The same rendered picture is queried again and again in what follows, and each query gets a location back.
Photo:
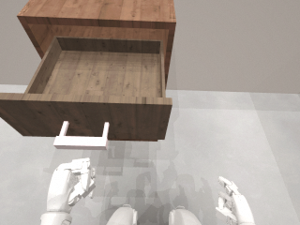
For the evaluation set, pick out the drawer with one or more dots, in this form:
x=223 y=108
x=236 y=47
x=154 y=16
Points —
x=90 y=81

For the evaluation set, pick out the robot right hand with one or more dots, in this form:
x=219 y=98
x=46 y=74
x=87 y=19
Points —
x=237 y=210

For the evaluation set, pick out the robot right thigh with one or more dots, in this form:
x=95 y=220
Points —
x=182 y=217

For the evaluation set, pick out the robot left thigh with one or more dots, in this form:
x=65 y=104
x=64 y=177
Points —
x=123 y=216

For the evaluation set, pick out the robot left hand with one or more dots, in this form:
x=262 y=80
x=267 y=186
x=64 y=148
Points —
x=78 y=175

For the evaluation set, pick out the left robot forearm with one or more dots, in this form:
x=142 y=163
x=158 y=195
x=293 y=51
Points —
x=56 y=218

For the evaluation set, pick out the robot thigh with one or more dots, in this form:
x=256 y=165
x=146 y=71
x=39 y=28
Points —
x=182 y=217
x=123 y=216

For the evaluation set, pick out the handle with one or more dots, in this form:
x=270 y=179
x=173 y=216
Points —
x=81 y=142

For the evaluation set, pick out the cabinet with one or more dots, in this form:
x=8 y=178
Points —
x=133 y=19

